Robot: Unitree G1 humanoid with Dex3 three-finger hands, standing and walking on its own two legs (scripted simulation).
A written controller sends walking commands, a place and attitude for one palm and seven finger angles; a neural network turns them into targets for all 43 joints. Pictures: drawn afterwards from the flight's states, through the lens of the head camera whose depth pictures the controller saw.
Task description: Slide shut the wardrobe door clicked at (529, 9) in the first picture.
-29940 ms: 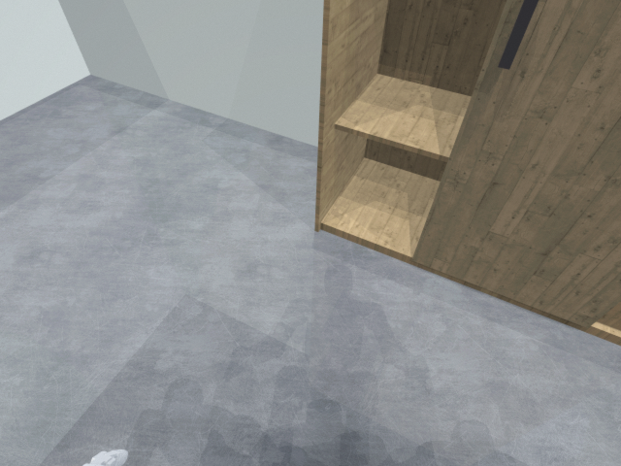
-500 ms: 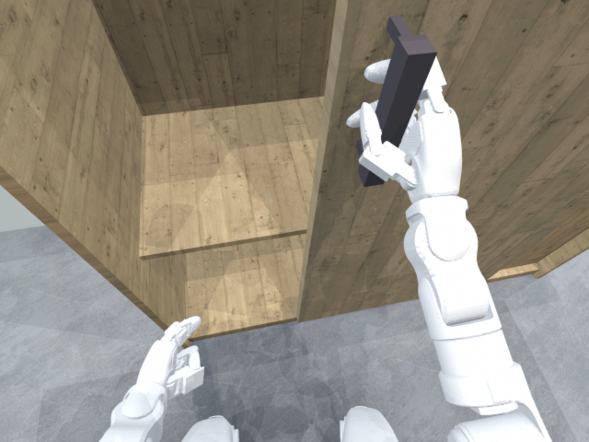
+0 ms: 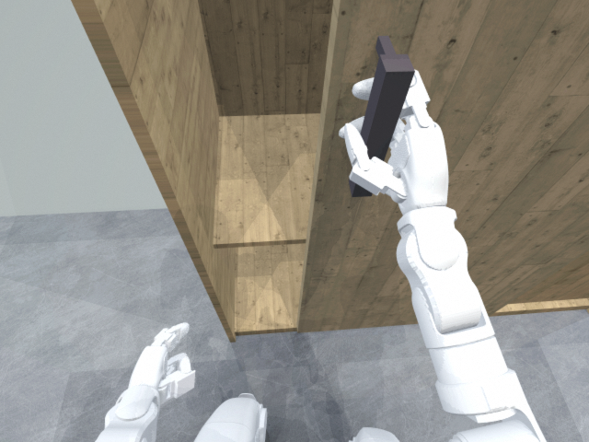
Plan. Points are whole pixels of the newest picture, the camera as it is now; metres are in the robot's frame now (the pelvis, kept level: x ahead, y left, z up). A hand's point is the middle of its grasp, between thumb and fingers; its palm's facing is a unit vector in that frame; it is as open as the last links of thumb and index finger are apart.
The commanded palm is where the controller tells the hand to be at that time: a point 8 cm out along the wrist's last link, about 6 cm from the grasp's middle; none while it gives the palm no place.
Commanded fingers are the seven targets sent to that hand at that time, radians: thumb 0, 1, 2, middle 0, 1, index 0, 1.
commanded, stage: step sideways, sliding the door along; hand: right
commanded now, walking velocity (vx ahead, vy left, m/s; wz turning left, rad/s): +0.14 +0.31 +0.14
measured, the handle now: (371, 124) +0.42 -0.07 +0.20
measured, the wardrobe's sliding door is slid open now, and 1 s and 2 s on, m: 0.20 0.00 0.00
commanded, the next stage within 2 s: stop walking and hold the door there in 1.56 s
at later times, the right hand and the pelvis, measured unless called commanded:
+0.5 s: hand (225, 168) +0.35 +0.09 +0.19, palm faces -0.09 +0.99 -0.12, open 6.7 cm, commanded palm +0.34 +0.07 +0.19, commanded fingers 0.00 -0.90 -0.90 0.45 1.40 0.45 1.40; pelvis -0.06 +0.15 +0.01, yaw +6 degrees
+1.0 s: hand (146, 160) +0.36 +0.16 +0.20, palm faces +0.27 +0.96 -0.07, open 6.8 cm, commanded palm +0.32 +0.18 +0.20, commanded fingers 0.00 -0.90 -0.90 0.45 1.40 0.45 1.40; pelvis -0.07 +0.34 +0.00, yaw +0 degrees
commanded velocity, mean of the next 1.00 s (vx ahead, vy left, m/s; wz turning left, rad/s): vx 0.29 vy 0.31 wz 0.04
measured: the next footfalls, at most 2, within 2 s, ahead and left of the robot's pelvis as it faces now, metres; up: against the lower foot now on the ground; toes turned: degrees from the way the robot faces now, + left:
left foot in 0.12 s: +0.08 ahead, +0.15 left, +0.00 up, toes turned +4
right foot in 0.30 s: +0.03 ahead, -0.06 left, +0.00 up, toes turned -3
